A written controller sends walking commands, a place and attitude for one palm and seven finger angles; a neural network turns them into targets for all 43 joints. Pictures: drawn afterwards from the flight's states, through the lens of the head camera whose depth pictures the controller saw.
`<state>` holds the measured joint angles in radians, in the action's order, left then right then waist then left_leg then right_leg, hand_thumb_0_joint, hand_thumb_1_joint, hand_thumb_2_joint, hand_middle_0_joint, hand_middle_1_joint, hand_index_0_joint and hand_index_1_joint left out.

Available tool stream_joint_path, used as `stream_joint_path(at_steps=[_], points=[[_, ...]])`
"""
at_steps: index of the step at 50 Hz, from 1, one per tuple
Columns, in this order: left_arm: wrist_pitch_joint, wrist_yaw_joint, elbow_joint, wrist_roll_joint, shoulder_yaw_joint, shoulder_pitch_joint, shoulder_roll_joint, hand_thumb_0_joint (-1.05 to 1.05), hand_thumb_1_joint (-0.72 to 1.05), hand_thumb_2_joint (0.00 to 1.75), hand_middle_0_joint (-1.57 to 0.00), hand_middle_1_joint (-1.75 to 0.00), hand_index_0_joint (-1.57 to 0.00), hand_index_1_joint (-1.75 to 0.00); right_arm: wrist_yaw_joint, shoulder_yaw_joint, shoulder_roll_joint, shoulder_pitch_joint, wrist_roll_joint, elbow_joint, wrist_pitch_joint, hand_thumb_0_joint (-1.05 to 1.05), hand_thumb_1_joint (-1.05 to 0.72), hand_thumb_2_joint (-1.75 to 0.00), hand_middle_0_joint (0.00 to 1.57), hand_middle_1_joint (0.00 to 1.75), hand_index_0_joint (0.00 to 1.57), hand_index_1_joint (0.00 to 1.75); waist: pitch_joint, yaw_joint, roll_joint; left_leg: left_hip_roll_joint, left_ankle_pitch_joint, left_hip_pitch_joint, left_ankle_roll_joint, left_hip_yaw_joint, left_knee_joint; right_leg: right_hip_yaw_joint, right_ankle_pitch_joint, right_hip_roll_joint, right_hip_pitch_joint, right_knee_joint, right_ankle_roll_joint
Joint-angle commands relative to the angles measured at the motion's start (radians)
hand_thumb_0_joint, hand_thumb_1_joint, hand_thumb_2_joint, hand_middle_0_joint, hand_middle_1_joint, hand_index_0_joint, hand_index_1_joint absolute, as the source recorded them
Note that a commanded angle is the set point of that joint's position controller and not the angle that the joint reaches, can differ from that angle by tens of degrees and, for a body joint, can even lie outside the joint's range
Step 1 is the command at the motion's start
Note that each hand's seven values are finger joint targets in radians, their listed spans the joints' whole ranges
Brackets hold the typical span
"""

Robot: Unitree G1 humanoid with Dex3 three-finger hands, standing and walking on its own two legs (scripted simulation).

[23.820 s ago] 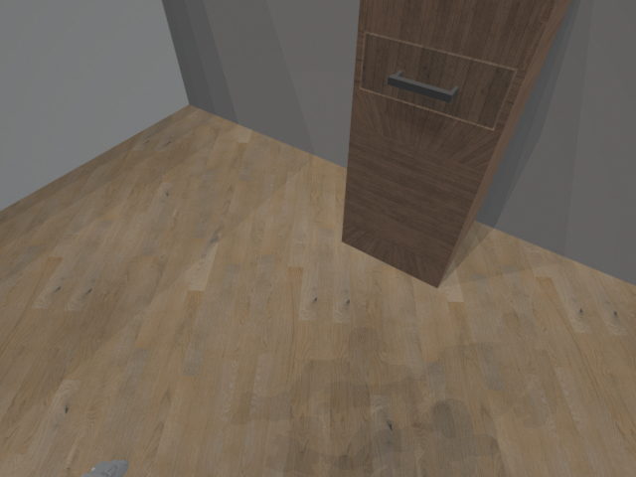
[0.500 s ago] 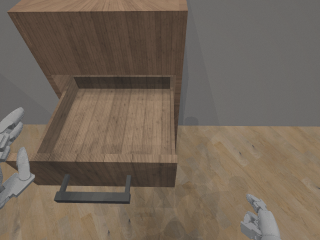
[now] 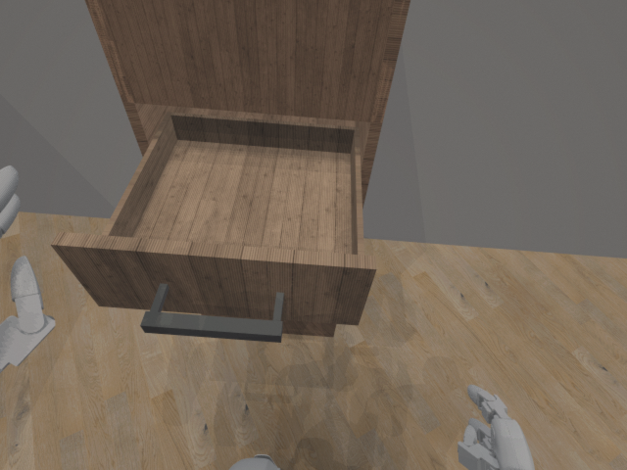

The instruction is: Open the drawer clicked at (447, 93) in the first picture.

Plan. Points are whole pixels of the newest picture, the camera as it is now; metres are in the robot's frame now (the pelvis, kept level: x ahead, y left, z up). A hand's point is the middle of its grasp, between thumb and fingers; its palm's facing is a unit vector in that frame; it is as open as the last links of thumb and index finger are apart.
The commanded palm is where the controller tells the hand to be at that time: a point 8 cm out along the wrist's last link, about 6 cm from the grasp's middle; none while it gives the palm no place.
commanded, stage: step back with the hand held close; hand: left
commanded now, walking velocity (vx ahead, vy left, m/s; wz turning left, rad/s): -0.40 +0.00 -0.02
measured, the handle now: (217, 311) +0.30 +0.15 +0.02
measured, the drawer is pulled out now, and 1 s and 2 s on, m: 0.30 0.30 0.30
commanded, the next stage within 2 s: stop stepping back and stand still in 0.42 s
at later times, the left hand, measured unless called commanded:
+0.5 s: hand (36, 449) +0.11 +0.19 +0.20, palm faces +0.25 -0.82 -0.52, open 7.4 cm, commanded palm +0.05 +0.25 +0.21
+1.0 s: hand out of the picture -0.01 +0.20 +0.19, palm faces +0.39 -0.81 -0.44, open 7.4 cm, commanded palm -0.08 +0.24 +0.21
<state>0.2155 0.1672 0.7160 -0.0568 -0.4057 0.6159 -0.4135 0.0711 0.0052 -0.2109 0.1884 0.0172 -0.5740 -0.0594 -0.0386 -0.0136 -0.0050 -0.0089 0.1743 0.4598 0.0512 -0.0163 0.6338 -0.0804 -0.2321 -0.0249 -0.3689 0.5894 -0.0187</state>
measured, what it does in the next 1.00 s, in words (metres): walks backwards: right foot, then left foot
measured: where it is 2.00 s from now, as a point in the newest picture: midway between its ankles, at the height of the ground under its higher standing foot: outside the picture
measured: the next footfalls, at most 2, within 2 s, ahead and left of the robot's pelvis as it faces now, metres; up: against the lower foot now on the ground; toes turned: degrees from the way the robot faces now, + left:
right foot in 0.32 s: -0.16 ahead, -0.14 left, +0.00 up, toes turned -1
left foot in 0.52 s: -0.01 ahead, +0.07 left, +0.00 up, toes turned -2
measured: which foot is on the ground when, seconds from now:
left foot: down 0.00-0.36, up 0.38-0.50, down 0.52-0.74, up 0.76-0.92, down 0.94-1.00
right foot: down 0.00-0.00, up 0.02-0.30, down 0.32-1.00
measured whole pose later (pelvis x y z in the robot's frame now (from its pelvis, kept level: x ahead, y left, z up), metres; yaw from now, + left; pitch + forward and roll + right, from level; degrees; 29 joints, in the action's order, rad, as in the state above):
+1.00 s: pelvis -0.21 -0.04 +0.01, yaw -1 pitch -1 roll +1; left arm 0.20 0.17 0.59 -0.03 -0.40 0.59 -0.37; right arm 0.06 -0.02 -0.23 0.26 0.02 -0.63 -0.08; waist -0.02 -0.04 0.02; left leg 0.01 0.28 0.26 0.01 -0.02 0.56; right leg -0.07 -0.29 0.03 -0.33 0.61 -0.01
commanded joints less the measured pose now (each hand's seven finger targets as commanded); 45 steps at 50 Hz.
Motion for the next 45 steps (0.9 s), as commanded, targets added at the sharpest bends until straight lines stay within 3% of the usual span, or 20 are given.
stream_joint_path(at_steps=[1, 5, 11, 14, 16, 18, 20, 23, 24, 25, 26, 29, 34, 35, 37, 38, 39, 41, 43, 45], points=[[0.071, 0.021, 0.197, 0.021, -0.176, -0.032, -0.186, 0.00, 0.90, 0.90, -0.20, -0.30, -0.20, -0.30, 0.010, -0.047, -0.123, -0.099, -0.018, 0.174, -0.079, 0.00, -0.90, -0.90, 0.20, 0.30, 0.20, 0.30, 0.109, -0.002, -0.275, 0.333, 0.424, 0.184, 0.070, 0.383, -0.489, 0.088, -0.234, -0.001, 0.195, 0.276, 0.020], [0.075, 0.015, 0.173, 0.002, -0.146, -0.019, -0.160, 0.00, 0.90, 0.90, -0.20, -0.30, -0.20, -0.30, -0.010, -0.060, -0.112, -0.067, -0.024, 0.131, -0.106, 0.00, -0.90, -0.90, 0.20, 0.30, 0.20, 0.30, 0.160, 0.007, -0.116, 0.306, 0.028, -0.088, 0.087, 0.284, -0.348, 0.102, -0.284, 0.014, 0.012, 0.321, 0.029], [0.088, -0.023, 0.212, -0.018, -0.140, -0.029, -0.176, 0.00, 0.90, 0.90, -0.20, -0.30, -0.20, -0.30, -0.035, -0.041, -0.129, -0.095, -0.024, 0.109, -0.128, 0.00, -0.90, -0.90, 0.20, 0.30, 0.20, 0.30, 0.226, 0.017, -0.210, 0.257, -0.039, -0.220, 0.049, 0.213, -0.344, 0.044, -0.269, -0.014, 0.074, 0.038, 0.026], [0.105, -0.041, 0.228, -0.036, -0.203, 0.009, -0.236, 0.00, 0.90, 0.90, -0.20, -0.30, -0.20, -0.30, -0.038, -0.040, -0.132, -0.116, -0.019, 0.114, -0.123, 0.00, -0.90, -0.90, 0.20, 0.30, 0.20, 0.30, 0.272, 0.031, -0.224, 0.207, -0.055, -0.222, 0.009, 0.159, -0.295, 0.009, -0.099, -0.021, 0.194, -0.196, 0.004], [0.124, -0.059, 0.226, -0.050, -0.210, 0.004, -0.237, 0.00, 0.90, 0.90, -0.20, -0.30, -0.20, -0.30, -0.038, -0.036, -0.121, -0.126, -0.008, 0.121, -0.107, 0.00, -0.90, -0.90, 0.20, 0.30, 0.20, 0.30, 0.263, 0.022, -0.169, 0.148, 0.049, -0.223, -0.026, 0.088, -0.194, 0.020, -0.003, 0.044, 0.182, -0.298, -0.024], [0.122, -0.066, 0.181, -0.065, -0.189, 0.052, -0.221, 0.00, 0.90, 0.90, -0.20, -0.30, -0.20, -0.30, -0.024, -0.070, -0.124, -0.096, 0.030, 0.123, -0.092, 0.00, -0.90, -0.90, 0.20, 0.30, 0.20, 0.30, 0.228, -0.006, 0.159, -0.001, 0.139, -0.333, -0.087, -0.002, 0.226, 0.177, 0.043, 0.276, -0.098, -0.348, -0.127], [0.091, -0.043, 0.137, -0.042, -0.202, 0.038, -0.212, 0.00, 0.90, 0.90, -0.20, -0.30, -0.20, -0.30, -0.014, -0.054, -0.076, -0.152, 0.022, 0.120, -0.056, 0.00, -0.90, -0.90, 0.20, 0.30, 0.20, 0.30, 0.160, -0.013, 0.177, -0.011, 0.282, -0.097, -0.077, 0.033, 0.410, 0.214, 0.469, 0.354, -0.019, -0.253, -0.162], [0.067, -0.026, 0.074, -0.001, -0.176, 0.008, -0.186, 0.00, 0.90, 0.90, -0.20, -0.30, -0.20, -0.30, 0.011, -0.011, -0.057, -0.167, 0.013, 0.130, -0.025, 0.00, -0.90, -0.90, 0.20, 0.30, 0.20, 0.30, 0.085, -0.030, 0.099, 0.000, 0.144, -0.019, -0.067, 0.000, -0.067, 0.077, 0.853, 0.221, 0.206, -0.051, -0.041], [0.065, -0.022, 0.087, -0.004, -0.158, -0.020, -0.188, 0.00, 0.90, 0.90, -0.20, -0.30, -0.20, -0.30, 0.018, -0.025, -0.087, -0.170, 0.018, 0.129, -0.027, 0.00, -0.90, -0.90, 0.20, 0.30, 0.20, 0.30, 0.084, -0.031, 0.056, 0.059, -0.248, -0.132, -0.047, 0.020, -0.224, 0.038, 0.748, 0.167, 0.161, 0.037, 0.010], [0.069, -0.021, 0.109, -0.012, -0.140, -0.024, -0.169, 0.00, 0.90, 0.90, -0.20, -0.30, -0.20, -0.30, 0.011, -0.048, -0.109, -0.146, 0.013, 0.125, -0.032, 0.00, -0.90, -0.90, 0.20, 0.30, 0.20, 0.30, 0.137, -0.011, -0.060, 0.208, -0.676, -0.260, 0.007, 0.167, -0.248, 0.028, 0.336, 0.077, 0.074, 0.117, 0.041], [0.083, -0.029, 0.140, -0.020, -0.121, -0.056, -0.163, 0.00, 0.90, 0.90, -0.20, -0.30, -0.20, -0.30, -0.007, -0.069, -0.120, -0.110, 0.016, 0.125, -0.053, 0.00, -0.90, -0.90, 0.20, 0.30, 0.20, 0.30, 0.189, -0.013, -0.147, 0.327, -0.867, -0.359, 0.053, 0.239, -0.238, 0.098, -0.175, 0.039, -0.013, 0.213, 0.023], [0.074, -0.021, 0.234, -0.018, -0.157, 0.038, -0.181, 0.00, 0.90, 0.90, -0.20, -0.30, -0.20, -0.30, -0.026, -0.075, -0.117, -0.072, -0.013, 0.129, -0.091, 0.00, -0.90, -0.90, 0.20, 0.30, 0.20, 0.30, 0.253, 0.007, -0.267, 0.296, -0.455, -0.264, 0.109, 0.245, -0.242, 0.128, -0.319, 0.021, 0.000, 0.330, 0.042], [0.053, 0.006, 0.319, -0.007, -0.238, 0.114, -0.244, 0.00, 0.90, 0.90, -0.20, -0.30, -0.20, -0.30, -0.029, -0.052, -0.124, -0.087, 0.008, 0.181, -0.084, 0.00, -0.90, -0.90, 0.20, 0.30, 0.20, 0.30, 0.185, 0.010, -0.190, 0.142, 0.358, 0.059, 0.011, 0.116, -0.236, 0.006, -0.100, 0.041, 0.320, -0.078, 0.021], [0.055, 0.007, 0.283, -0.006, -0.228, 0.105, -0.228, 0.00, 0.90, 0.90, -0.20, -0.30, -0.20, -0.30, -0.027, -0.050, -0.111, -0.083, 0.012, 0.180, -0.076, 0.00, -0.90, -0.90, 0.20, 0.30, 0.20, 0.30, 0.158, -0.003, -0.105, 0.074, 0.413, 0.077, -0.020, 0.062, -0.127, 0.049, -0.121, 0.095, 0.300, -0.165, -0.012], [0.043, 0.009, 0.198, -0.015, -0.214, 0.058, -0.207, 0.00, 0.90, 0.90, -0.20, -0.30, -0.20, -0.30, -0.022, -0.083, -0.121, -0.051, 0.018, 0.160, -0.056, 0.00, -0.90, -0.90, 0.20, 0.30, 0.20, 0.30, 0.097, -0.015, 0.193, -0.026, 0.296, -0.057, -0.072, 0.031, 0.402, 0.516, -0.542, 0.381, -0.104, -0.439, -0.157], [0.031, 0.004, 0.146, -0.009, -0.179, 0.035, -0.171, 0.00, 0.90, 0.90, -0.20, -0.30, -0.20, -0.30, -0.024, -0.087, -0.122, -0.050, 0.007, 0.135, -0.042, 0.00, -0.90, -0.90, 0.20, 0.30, 0.20, 0.30, 0.044, -0.031, 0.210, -0.017, 0.222, -0.045, -0.067, 0.058, 0.556, 0.517, -0.478, 0.402, -0.177, -0.443, -0.181], [0.024, 0.002, 0.117, -0.016, -0.182, -0.003, -0.168, 0.00, 0.90, 0.90, -0.20, -0.30, -0.20, -0.30, -0.025, -0.077, -0.115, -0.064, 0.003, 0.124, -0.034, 0.00, -0.90, -0.90, 0.20, 0.30, 0.20, 0.30, 0.044, -0.049, 0.154, 0.004, 0.214, -0.059, -0.062, 0.078, 0.577, 0.420, -0.392, 0.367, -0.199, -0.395, -0.161], [0.019, 0.005, 0.011, 0.009, -0.160, -0.011, -0.160, 0.00, 0.90, 0.90, -0.20, -0.30, -0.20, -0.30, -0.014, -0.058, -0.099, -0.091, 0.000, 0.118, -0.031, 0.00, -0.90, -0.90, 0.20, 0.30, 0.20, 0.30, 0.031, -0.037, 0.151, 0.044, 0.229, -0.091, -0.040, 0.051, 0.319, 0.247, -0.334, 0.293, -0.137, -0.343, -0.100], [0.028, 0.009, -0.021, 0.028, -0.109, -0.035, -0.130, 0.00, 0.90, 0.90, -0.20, -0.30, -0.20, -0.30, -0.006, -0.052, -0.102, -0.085, 0.002, 0.108, -0.050, 0.00, -0.90, -0.90, 0.20, 0.30, 0.20, 0.30, 0.021, -0.024, 0.156, 0.026, 0.257, -0.179, -0.013, -0.008, 0.052, 0.224, -0.387, 0.267, -0.107, -0.337, -0.082], [0.043, 0.016, 0.021, 0.031, -0.084, -0.041, -0.121, 0.00, 0.90, 0.90, -0.20, -0.30, -0.20, -0.30, 0.002, -0.045, -0.106, -0.069, -0.004, 0.107, -0.079, 0.00, -0.90, -0.90, 0.20, 0.30, 0.20, 0.30, -0.003, -0.021, 0.048, 0.031, 0.229, -0.207, 0.008, -0.014, -0.266, 0.169, -0.319, 0.194, 0.008, -0.238, -0.049]])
